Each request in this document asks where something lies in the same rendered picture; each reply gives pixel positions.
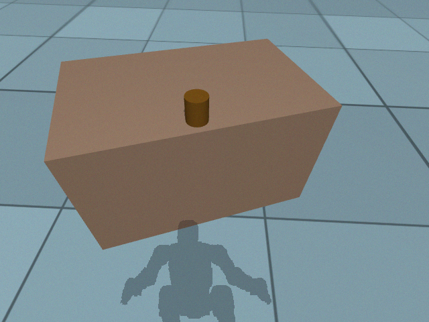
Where can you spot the can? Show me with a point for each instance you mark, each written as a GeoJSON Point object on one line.
{"type": "Point", "coordinates": [196, 104]}

